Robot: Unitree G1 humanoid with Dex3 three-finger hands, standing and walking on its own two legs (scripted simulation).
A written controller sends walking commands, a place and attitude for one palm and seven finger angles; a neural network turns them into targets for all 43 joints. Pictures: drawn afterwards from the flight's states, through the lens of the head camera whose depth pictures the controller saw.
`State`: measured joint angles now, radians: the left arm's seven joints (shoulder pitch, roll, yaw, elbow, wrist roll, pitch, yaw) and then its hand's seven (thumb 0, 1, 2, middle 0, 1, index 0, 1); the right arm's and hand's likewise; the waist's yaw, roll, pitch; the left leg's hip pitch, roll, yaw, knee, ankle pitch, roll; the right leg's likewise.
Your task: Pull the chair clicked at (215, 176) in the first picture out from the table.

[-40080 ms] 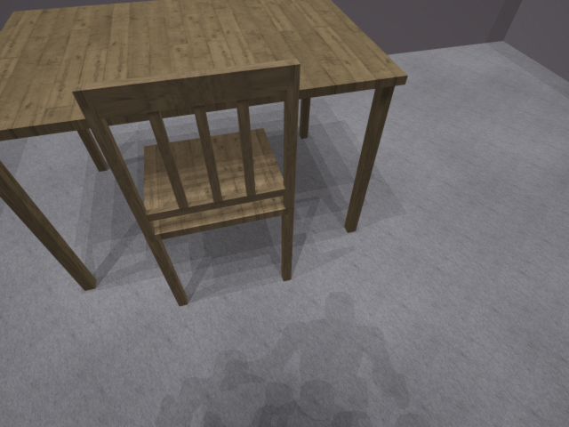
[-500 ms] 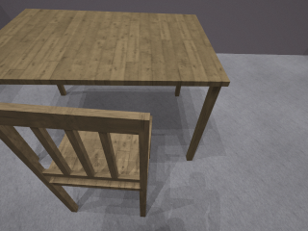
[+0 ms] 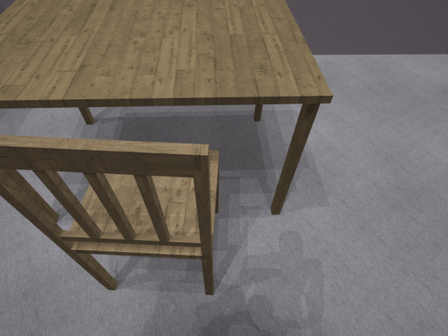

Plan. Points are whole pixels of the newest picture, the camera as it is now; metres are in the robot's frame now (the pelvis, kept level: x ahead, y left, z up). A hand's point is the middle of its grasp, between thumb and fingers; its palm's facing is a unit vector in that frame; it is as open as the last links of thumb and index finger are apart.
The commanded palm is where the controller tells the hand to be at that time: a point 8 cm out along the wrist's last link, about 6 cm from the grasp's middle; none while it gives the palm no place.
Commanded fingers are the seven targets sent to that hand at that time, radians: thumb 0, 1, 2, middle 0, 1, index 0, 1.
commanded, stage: shuffle to correct the standing spot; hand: left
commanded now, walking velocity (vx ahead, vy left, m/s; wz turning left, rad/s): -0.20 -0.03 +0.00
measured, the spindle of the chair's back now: (114, 208) +0.38 +0.28 -0.08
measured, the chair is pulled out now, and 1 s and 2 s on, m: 0.19 0.19 0.19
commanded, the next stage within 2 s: come to a stop and stand still in 0.02 s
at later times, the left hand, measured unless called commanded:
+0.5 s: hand out of the picture +0.00 +0.18 -0.16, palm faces +0.06 -0.99 -0.15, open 7.4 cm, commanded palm none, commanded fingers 0.00 0.90 0.90 -0.20 -0.30 -0.20 -0.30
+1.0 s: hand out of the picture -0.01 +0.19 -0.17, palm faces +0.02 -0.98 -0.22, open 7.3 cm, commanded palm none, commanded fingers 0.00 0.90 0.90 -0.20 -0.30 -0.20 -0.30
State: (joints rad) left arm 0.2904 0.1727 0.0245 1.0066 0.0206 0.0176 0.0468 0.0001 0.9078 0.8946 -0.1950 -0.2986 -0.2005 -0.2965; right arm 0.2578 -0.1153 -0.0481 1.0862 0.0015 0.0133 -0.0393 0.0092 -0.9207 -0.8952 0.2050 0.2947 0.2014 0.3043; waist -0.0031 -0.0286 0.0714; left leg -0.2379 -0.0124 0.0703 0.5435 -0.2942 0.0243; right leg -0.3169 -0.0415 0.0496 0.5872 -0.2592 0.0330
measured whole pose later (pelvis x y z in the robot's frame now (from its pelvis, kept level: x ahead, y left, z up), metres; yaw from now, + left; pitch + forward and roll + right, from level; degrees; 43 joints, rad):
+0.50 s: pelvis -0.06 +0.01 +0.01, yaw +2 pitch +1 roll -2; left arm 0.26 0.18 0.03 0.93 0.03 0.04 0.02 0.00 0.91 0.89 -0.20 -0.30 -0.20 -0.30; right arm 0.35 -0.13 -0.03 1.06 -0.02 0.01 -0.02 0.00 -0.91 -0.90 0.20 0.29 0.20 0.30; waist -0.02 -0.04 -0.05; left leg -0.18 0.00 0.01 0.45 -0.30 0.05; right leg -0.47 0.01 0.01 0.89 -0.36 0.01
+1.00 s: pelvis -0.03 +0.02 +0.00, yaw +1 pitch +0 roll -1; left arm 0.25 0.15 -0.01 1.08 0.00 -0.03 0.05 0.00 0.92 0.89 -0.20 -0.30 -0.20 -0.30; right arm 0.32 -0.15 0.01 1.08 -0.01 -0.03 -0.04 0.00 -0.91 -0.90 0.20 0.29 0.20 0.30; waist -0.02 0.04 0.03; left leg -0.15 -0.03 0.04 0.55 -0.41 0.05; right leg -0.21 -0.04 -0.03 0.56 -0.34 0.03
